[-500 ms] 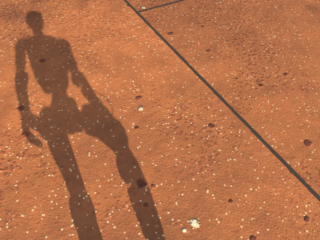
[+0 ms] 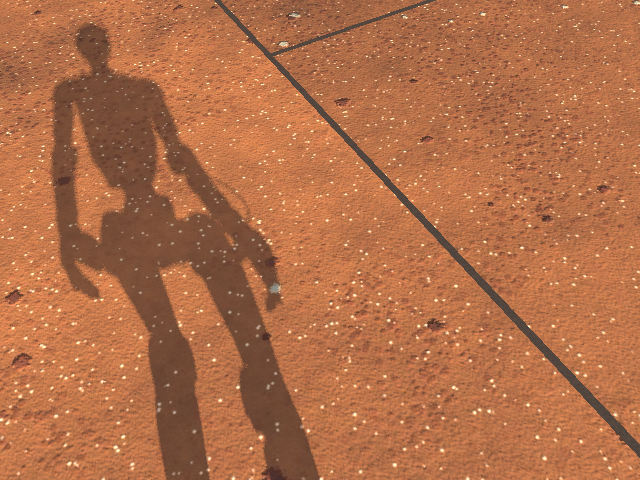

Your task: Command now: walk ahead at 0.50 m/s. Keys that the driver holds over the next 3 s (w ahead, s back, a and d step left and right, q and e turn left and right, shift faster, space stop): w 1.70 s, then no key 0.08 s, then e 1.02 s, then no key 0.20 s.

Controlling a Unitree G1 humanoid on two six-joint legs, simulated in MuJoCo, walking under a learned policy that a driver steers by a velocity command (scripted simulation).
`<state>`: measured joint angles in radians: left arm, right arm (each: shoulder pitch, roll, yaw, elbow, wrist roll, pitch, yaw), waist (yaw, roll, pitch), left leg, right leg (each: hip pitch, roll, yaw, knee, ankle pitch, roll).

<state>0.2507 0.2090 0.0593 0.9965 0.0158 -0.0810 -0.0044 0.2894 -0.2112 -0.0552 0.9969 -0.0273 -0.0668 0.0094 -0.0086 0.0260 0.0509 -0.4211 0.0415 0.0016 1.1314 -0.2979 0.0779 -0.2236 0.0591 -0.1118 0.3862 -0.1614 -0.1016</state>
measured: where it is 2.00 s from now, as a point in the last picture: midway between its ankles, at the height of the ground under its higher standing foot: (325, 260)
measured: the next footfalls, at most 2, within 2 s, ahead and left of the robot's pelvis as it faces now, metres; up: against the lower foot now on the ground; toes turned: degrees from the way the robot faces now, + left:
left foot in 0.40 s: +0.38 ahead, +0.12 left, +0.00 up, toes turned +4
right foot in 0.96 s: +0.68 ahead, -0.06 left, +0.00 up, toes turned -5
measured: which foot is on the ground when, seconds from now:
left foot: up 0.00-0.38, down 0.40-0.96, up 0.98-1.00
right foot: down 0.00-0.40, up 0.42-0.94, down 0.96-1.00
